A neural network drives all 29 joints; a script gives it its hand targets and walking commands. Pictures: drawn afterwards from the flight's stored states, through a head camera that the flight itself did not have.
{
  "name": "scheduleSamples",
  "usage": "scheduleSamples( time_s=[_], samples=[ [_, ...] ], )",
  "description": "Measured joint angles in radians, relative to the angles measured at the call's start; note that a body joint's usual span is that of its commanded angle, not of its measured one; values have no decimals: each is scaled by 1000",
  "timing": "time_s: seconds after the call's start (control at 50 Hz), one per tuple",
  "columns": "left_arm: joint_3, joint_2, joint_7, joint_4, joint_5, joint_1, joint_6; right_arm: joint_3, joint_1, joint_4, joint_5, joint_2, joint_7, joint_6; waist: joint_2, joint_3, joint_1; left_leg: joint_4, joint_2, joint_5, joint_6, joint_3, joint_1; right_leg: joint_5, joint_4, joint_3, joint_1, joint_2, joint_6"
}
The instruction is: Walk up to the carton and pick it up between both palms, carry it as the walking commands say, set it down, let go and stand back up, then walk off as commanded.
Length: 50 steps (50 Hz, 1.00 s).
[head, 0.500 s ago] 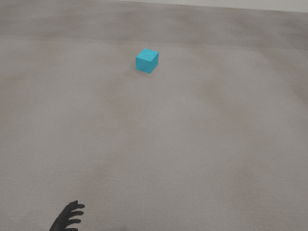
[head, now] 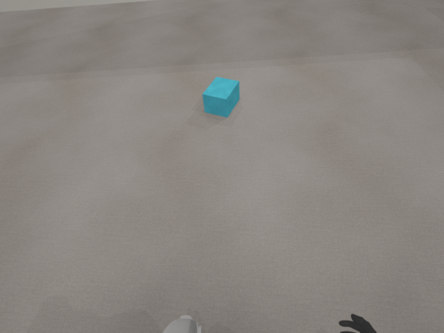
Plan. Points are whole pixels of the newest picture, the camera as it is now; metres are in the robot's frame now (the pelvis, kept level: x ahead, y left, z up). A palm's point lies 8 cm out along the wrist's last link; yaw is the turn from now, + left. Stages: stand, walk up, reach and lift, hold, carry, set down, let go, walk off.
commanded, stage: walk up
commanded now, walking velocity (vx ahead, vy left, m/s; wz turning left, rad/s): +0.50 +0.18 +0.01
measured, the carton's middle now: (221, 96) +1.75 +0.11 -0.70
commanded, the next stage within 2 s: none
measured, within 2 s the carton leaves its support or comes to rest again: neither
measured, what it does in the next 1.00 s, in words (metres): walks ahead: left foot, then right foot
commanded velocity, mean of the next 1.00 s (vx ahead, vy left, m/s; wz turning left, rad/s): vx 0.49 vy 0.15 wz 0.00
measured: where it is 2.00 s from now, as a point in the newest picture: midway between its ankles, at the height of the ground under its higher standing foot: (227, 182)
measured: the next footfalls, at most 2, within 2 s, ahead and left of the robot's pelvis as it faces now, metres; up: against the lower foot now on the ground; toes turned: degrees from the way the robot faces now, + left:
left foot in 0.18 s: +0.23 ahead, +0.17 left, +0.00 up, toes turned +4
right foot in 0.58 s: +0.45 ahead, -0.10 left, +0.00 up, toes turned -7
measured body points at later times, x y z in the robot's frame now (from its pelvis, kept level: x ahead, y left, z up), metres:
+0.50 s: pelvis +0.27 +0.04 -0.01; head +0.27 +0.04 +0.44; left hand +0.44 +0.28 -0.10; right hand +0.30 -0.23 -0.12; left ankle +0.19 +0.17 -0.75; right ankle +0.34 -0.10 -0.71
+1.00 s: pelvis +0.52 +0.05 -0.01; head +0.55 +0.04 +0.44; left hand +0.54 +0.32 -0.12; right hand +0.68 -0.20 -0.12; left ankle +0.63 +0.19 -0.72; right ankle +0.41 -0.09 -0.75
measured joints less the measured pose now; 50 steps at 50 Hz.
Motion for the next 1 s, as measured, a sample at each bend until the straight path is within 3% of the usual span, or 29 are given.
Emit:
scheduleSamples(
  time_s=[0.16, 0.26, 0.3, 0.44, 0.56, 0.6, 0.66, 0.72, 0.84, 1.0],
  samples=[
    [0, 33, 0, 0, 0, -36, 4, 19, -50, 0, 0, -1, 8, -7, -35, -1, -2, -363, 8, 66, 0, 52, 129, -141, 27, 5, 127, -11, 56],
    [2, 72, -4, 0, 0, -172, 24, 16, 60, 20, 0, 11, -21, -30, -82, -1, -3, -383, -27, 23, 26, 51, 258, -250, 626, 49, -71, -7, 26],
    [1, 56, -16, -1, 0, -233, 22, 11, 122, 20, 0, 12, -29, -35, -82, -2, -2, -441, -27, 12, 27, 52, 334, -215, 703, 52, -142, -1, 26],
    [2, 6, -46, 0, 0, -351, 30, 4, 230, 20, 0, 12, -45, -48, -62, -2, -3, -580, -26, -24, 22, 41, 523, -89, 510, 54, -263, -2, 55],
    [2, -5, -40, 0, 0, -339, 26, -16, 232, 20, 0, 12, -45, -41, -38, -2, -1, -578, -32, -130, -7, 49, 621, -50, 243, 39, -247, -1, 59],
    [2, 0, -26, 3, 0, -312, 11, -16, 223, 21, 0, 11, -45, -32, -21, 2, 1, -419, -23, -209, -8, 40, 572, 46, 227, 18, -236, 1, 24],
    [2, 9, -9, 19, 0, -197, 1, -15, 162, 20, 0, 10, -45, -23, -13, -6, 2, 12, -47, -203, -6, 3, 371, -17, 254, 13, -212, 1, -26],
    [1, 9, -3, 30, 0, -80, 0, -23, 100, 18, 0, 10, -37, -22, -3, -9, 0, 151, -42, -97, -6, 0, 204, -8, 139, 12, -125, 1, -20],
    [1, -7, 0, 30, 0, 31, -6, -13, 16, 18, 0, 9, -7, 1, 5, -11, 3, 49, -10, 24, -6, -1, -8, -10, -6, 10, 11, 1, -4],
    [2, 9, 1, 30, 0, -10, 0, 16, -71, 18, 0, 9, 9, 3, -24, -12, 2, -314, 5, 78, -6, 39, 65, -113, -47, 10, 157, -8, 50]
  ],
)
